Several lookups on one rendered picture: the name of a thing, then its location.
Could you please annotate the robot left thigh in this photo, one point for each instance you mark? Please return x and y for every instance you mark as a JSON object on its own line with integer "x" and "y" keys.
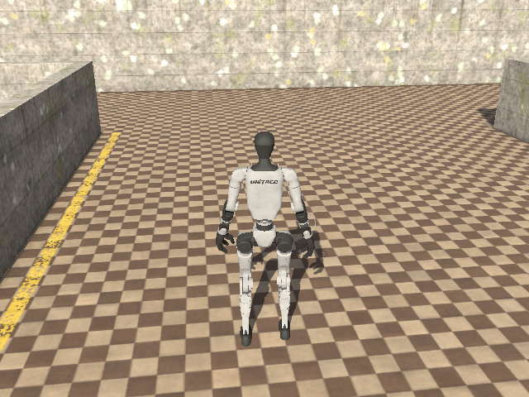
{"x": 244, "y": 245}

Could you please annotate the left robot hand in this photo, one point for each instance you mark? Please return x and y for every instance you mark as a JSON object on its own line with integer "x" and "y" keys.
{"x": 220, "y": 240}

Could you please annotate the right robot forearm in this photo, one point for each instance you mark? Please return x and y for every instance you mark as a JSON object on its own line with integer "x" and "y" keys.
{"x": 304, "y": 223}

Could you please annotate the left robot forearm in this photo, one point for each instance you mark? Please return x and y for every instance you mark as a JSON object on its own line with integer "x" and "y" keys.
{"x": 225, "y": 220}

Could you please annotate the left robot upper arm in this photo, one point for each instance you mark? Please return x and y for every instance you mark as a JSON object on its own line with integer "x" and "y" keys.
{"x": 238, "y": 175}

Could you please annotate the humanoid robot torso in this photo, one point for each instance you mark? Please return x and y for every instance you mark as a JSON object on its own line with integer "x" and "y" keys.
{"x": 264, "y": 192}

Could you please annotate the right robot upper arm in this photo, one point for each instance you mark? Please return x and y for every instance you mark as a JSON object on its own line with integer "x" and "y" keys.
{"x": 290, "y": 175}

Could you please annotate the right robot hand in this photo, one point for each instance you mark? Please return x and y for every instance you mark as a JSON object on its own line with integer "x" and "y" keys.
{"x": 309, "y": 247}

